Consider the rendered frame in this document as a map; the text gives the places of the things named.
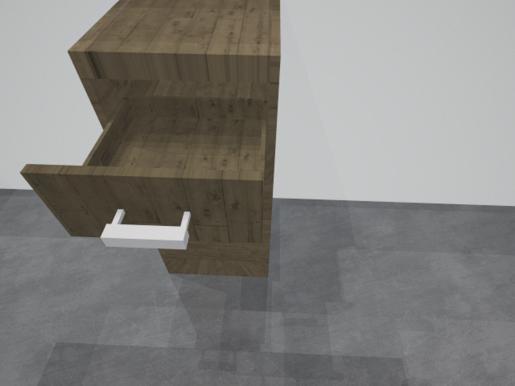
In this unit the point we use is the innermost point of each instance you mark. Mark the cabinet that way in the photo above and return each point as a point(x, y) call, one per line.
point(190, 48)

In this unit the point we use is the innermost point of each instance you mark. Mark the handle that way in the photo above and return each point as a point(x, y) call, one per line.
point(145, 236)

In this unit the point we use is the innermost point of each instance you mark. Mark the drawer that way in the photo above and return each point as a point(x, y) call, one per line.
point(160, 156)

